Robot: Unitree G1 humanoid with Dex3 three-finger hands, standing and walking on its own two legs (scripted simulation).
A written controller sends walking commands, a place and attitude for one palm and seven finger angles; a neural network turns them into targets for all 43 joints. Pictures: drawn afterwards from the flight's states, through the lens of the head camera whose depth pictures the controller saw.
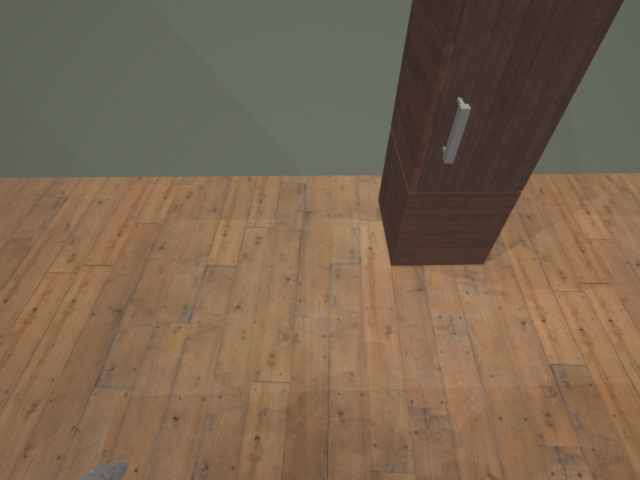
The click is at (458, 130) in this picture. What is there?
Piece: cupboard door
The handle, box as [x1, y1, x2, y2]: [442, 97, 470, 163]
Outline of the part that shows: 460,97 457,97 456,100 459,105 447,144 445,147 442,148 444,153 442,158 444,163 452,163 470,110 468,104 465,104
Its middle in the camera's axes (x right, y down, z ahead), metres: +0.36 -0.29 +1.06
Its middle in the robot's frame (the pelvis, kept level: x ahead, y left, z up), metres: +0.99 -0.32 -0.11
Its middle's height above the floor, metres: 0.66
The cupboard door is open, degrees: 0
